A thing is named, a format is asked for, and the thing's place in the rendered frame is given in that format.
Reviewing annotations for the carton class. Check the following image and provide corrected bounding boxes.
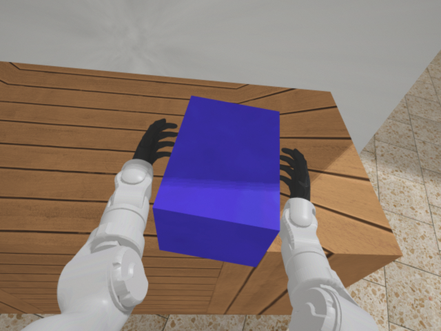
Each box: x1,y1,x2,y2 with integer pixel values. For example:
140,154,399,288
152,96,280,267

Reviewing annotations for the right robot upper arm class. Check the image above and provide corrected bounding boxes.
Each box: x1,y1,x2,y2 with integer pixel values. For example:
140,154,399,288
289,287,379,331

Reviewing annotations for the right robot forearm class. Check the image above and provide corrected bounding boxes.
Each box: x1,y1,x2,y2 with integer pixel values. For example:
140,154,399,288
278,198,360,308

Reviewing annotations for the robot left hand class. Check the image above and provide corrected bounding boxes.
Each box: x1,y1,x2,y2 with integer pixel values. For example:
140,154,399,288
132,119,178,165

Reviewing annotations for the pedestal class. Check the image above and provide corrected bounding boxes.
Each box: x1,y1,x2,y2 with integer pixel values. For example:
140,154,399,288
0,61,403,315

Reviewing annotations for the left robot forearm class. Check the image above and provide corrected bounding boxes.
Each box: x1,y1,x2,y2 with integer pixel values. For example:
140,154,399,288
57,159,154,310

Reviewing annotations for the robot right hand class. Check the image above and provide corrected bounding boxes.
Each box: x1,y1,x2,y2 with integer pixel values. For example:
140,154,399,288
280,148,310,201

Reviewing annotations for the left robot upper arm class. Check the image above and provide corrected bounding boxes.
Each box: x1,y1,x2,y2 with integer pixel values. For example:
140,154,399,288
21,245,148,331

